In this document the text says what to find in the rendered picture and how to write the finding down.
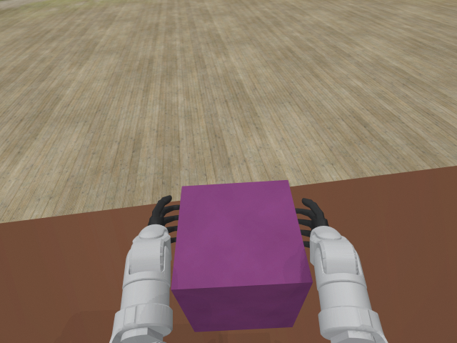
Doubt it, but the right robot hand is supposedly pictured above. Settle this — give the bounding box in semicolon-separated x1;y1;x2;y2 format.
295;198;329;248

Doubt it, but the right robot forearm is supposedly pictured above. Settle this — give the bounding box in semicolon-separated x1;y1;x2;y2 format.
310;226;388;343

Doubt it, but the carton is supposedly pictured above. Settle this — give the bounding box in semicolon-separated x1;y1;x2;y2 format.
171;180;313;332

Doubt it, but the left robot hand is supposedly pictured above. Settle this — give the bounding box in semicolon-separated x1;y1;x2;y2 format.
148;195;180;243

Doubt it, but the left robot forearm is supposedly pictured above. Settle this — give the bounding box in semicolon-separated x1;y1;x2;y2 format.
109;224;173;343

